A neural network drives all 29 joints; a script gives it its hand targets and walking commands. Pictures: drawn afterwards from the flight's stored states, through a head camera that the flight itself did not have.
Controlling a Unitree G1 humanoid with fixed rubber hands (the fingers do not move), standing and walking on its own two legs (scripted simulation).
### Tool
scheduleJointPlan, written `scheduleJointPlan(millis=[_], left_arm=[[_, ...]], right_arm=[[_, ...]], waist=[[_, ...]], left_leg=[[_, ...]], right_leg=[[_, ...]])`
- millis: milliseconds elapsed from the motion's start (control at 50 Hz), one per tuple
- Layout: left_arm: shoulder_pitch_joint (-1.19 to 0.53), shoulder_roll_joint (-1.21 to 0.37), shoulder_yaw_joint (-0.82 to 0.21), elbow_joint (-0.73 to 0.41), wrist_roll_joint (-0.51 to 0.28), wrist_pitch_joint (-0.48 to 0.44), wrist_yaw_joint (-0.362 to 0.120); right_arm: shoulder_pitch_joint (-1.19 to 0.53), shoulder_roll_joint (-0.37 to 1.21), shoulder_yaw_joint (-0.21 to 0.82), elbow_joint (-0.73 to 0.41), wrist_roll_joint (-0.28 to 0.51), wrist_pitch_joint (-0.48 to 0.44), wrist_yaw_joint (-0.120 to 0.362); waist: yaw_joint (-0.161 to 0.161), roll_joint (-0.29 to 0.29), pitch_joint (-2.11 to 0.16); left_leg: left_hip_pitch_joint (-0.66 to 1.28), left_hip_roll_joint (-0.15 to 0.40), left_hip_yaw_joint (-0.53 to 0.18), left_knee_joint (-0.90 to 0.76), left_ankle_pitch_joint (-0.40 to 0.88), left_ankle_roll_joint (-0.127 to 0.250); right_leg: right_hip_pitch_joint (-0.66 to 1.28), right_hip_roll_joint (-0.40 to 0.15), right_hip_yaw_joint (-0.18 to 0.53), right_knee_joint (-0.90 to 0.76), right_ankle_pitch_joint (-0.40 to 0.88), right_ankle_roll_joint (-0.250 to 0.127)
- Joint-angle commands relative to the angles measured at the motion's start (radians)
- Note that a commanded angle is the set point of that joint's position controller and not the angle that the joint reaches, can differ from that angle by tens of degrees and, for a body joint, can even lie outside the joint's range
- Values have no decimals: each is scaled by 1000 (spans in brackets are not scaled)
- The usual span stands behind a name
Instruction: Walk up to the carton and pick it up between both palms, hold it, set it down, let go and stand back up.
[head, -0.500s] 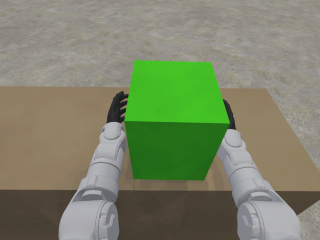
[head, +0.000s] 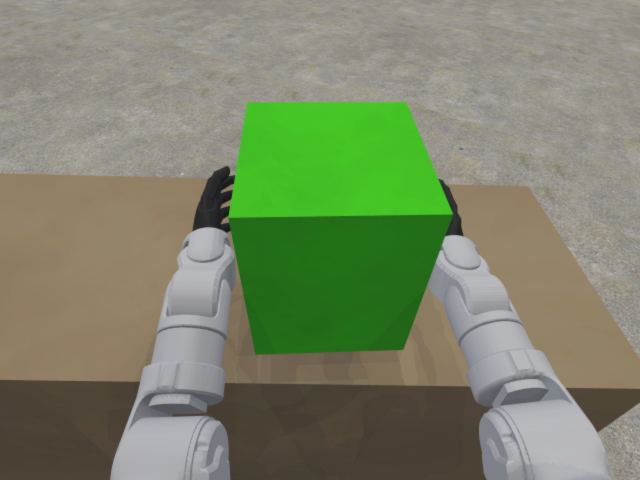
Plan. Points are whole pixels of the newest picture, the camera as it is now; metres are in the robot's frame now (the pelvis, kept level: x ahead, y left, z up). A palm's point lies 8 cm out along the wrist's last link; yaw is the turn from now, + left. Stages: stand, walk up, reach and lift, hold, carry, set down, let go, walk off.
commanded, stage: reach and lift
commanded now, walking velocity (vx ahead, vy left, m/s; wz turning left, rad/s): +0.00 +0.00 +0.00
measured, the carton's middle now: (328, 231) +0.40 -0.02 +0.13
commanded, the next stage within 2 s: hold in 1.38 s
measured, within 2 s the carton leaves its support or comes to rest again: neither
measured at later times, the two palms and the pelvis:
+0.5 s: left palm (195, 231) +0.37 +0.14 +0.17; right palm (442, 240) +0.36 -0.15 +0.15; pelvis +0.00 +0.01 +0.00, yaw +0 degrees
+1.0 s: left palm (187, 226) +0.37 +0.14 +0.18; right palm (443, 231) +0.35 -0.15 +0.17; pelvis -0.01 +0.01 +0.00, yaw +1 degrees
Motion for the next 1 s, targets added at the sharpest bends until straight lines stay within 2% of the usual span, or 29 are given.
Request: scheduleJointPlan(millis=[0,160,320,520,720,820,840,860,880,940,980], left_arm=[[-719,-718,-509,-237,-97,-32,-158],[-664,-707,-598,-407,-119,31,-178],[-644,-706,-651,-487,-131,86,-171],[-689,-710,-591,-398,-115,131,-162],[-771,-693,-492,-279,-101,127,-179],[-807,-681,-470,-261,-104,118,-188],[-712,-699,-470,-290,-100,122,-197],[-725,-683,-474,-321,-100,123,-212],[-743,-675,-478,-327,-101,122,-218],[-776,-679,-483,-332,-103,127,-223],[-795,-685,-500,-341,-116,126,-217]], right_arm=[[-952,692,441,-457,89,-64,96],[-877,675,497,-600,133,-8,58],[-869,635,512,-679,152,27,63],[-972,619,468,-618,145,42,94],[-1057,667,421,-504,132,46,95],[-1079,689,413,-486,132,52,84],[-947,713,449,-526,155,60,68],[-982,690,463,-554,170,64,55],[-981,694,468,-552,174,71,48],[-996,684,449,-548,161,75,52],[-1018,685,447,-564,158,73,58]], waist=[[-13,36,-601],[-55,54,-570],[-65,80,-544],[-29,83,-511],[-5,53,-498],[-7,42,-509],[-50,15,-507],[-41,29,-525],[-50,25,-514],[-49,39,-483],[-48,46,-495]], left_leg=[[67,-79,8,-34,357,-18],[137,-79,-13,-4,473,-39],[199,-63,-27,16,542,-52],[195,-49,-16,-11,443,-40],[126,-65,11,-53,307,-15],[105,-74,17,-59,281,-8],[109,-93,24,-42,334,-11],[92,-103,13,-46,324,-17],[87,-103,13,-54,306,-16],[83,-93,10,-70,254,-16],[90,-87,9,-65,258,-19]], right_leg=[[382,36,39,47,379,56],[387,47,31,52,436,58],[320,60,21,47,352,40],[265,63,19,30,200,21],[318,51,29,21,189,29],[344,47,33,20,206,37],[423,45,48,30,354,52],[448,41,46,44,391,61],[436,42,44,47,378,63],[390,42,35,32,266,53],[372,45,31,31,239,46]])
